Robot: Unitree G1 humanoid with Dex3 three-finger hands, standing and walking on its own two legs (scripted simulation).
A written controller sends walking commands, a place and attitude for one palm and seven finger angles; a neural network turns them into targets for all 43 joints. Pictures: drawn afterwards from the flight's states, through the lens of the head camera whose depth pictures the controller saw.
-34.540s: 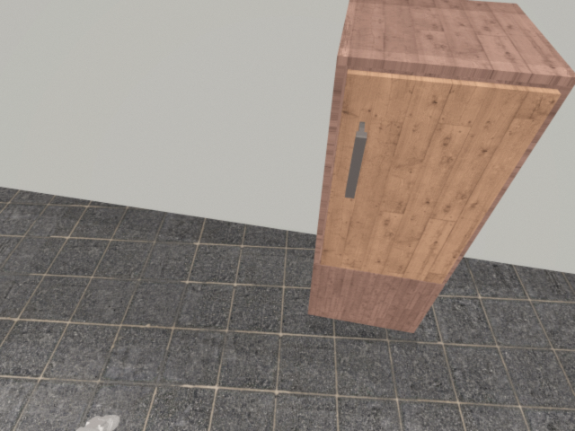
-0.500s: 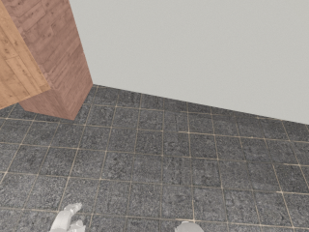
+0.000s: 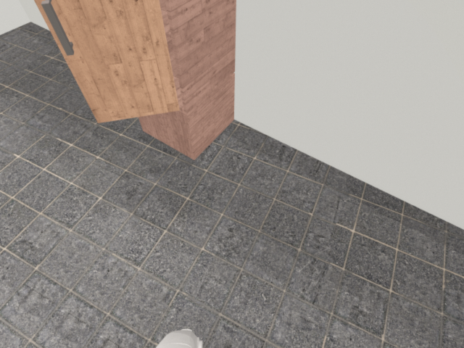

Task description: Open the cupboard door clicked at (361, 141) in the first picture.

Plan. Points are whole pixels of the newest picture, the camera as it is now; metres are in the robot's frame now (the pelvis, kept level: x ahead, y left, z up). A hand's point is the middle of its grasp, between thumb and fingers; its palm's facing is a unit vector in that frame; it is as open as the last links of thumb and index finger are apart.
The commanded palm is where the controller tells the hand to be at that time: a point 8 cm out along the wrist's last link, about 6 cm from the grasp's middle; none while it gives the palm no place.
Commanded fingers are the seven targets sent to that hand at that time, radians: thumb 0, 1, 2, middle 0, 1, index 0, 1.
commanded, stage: turn to face it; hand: left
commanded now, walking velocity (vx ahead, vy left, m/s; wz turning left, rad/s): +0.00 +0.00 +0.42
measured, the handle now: (59, 26) +0.94 +0.59 +0.03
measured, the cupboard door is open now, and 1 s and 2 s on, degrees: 48 48 48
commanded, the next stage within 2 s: take the last steps up to it in 0.46 s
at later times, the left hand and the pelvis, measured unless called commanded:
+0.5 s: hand out of the picture +0.05 +0.22 -0.16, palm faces +0.17 -0.96 -0.24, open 7.4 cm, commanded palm none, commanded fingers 0.00 0.90 0.90 -0.20 -0.30 -0.20 -0.30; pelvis +0.00 +0.01 +0.00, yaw +9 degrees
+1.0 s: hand out of the picture -0.08 +0.15 -0.15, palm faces +0.41 -0.89 -0.18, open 7.3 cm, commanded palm none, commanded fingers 0.00 0.90 0.90 -0.20 -0.30 -0.20 -0.30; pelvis +0.04 +0.03 +0.01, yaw +19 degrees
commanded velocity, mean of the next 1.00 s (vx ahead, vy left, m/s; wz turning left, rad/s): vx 0.14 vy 0.05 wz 0.21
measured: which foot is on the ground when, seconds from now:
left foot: up 0.00-0.04, down 0.06-0.56, up 0.58-1.00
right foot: down 0.00-0.08, up 0.10-0.52, down 0.54-1.00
